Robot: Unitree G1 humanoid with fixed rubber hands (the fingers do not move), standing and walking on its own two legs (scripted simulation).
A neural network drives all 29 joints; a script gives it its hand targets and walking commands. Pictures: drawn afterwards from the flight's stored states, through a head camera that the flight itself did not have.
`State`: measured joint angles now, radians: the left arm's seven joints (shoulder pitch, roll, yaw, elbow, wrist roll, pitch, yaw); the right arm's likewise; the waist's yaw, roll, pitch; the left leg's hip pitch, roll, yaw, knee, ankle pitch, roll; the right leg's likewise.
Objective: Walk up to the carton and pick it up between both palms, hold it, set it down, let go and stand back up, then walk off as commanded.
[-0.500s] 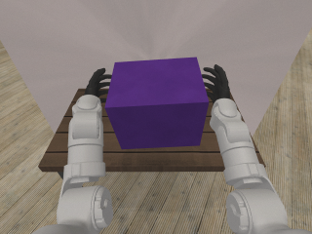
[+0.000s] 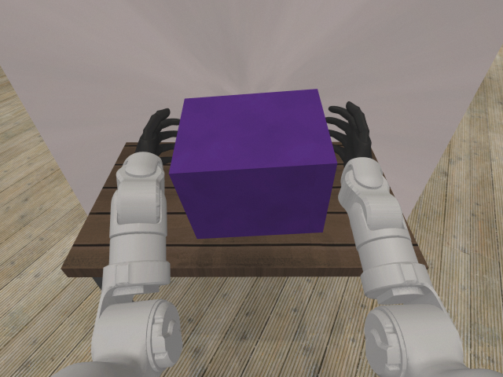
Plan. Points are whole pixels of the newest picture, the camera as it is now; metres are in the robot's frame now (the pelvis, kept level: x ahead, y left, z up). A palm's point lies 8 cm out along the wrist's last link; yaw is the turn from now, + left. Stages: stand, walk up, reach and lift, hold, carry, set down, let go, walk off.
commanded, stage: set down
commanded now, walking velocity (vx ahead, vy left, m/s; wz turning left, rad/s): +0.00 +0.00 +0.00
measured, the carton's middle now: (254, 166) +0.42 +0.01 +0.14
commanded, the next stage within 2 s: none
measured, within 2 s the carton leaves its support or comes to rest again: neither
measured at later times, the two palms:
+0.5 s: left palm (166, 162) +0.43 +0.16 +0.15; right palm (345, 153) +0.42 -0.15 +0.16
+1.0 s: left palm (163, 171) +0.42 +0.17 +0.13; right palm (343, 165) +0.40 -0.14 +0.15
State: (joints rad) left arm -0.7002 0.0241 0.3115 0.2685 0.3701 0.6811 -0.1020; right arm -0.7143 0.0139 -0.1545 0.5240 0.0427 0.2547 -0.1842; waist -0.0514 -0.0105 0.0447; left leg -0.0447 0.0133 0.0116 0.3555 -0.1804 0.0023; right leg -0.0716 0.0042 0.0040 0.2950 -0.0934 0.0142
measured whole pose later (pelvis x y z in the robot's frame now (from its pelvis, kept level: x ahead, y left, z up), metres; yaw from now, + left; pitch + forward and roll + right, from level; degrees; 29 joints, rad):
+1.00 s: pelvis +0.04 +0.01 +0.00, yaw +0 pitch -7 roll -1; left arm -0.57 -0.01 0.30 0.36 0.37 0.37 -0.05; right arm -0.60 0.03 -0.15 0.65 -0.03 -0.19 -0.17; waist -0.07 -0.05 0.11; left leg 0.04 0.00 0.01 0.30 -0.21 0.00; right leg 0.00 -0.01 0.00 0.26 -0.13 0.02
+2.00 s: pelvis +0.06 +0.02 +0.00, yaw +0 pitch -5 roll -1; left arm -0.63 -0.01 0.39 0.70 0.37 0.16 -0.10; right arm -0.61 0.04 -0.27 0.86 -0.16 -0.22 -0.16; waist -0.07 -0.05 0.15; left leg 0.03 -0.01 0.02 0.29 -0.24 0.02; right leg 0.00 -0.02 0.00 0.26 -0.16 0.03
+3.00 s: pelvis +0.11 +0.02 +0.00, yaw -2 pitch +21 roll -1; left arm -0.74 0.01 0.38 1.06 0.33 -0.27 0.06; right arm -0.63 0.09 -0.59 1.05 -0.37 -0.55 -0.17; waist -0.08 -0.05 -0.15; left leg -0.45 0.00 0.06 0.37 -0.20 -0.01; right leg -0.42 -0.02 0.00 0.18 -0.10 0.02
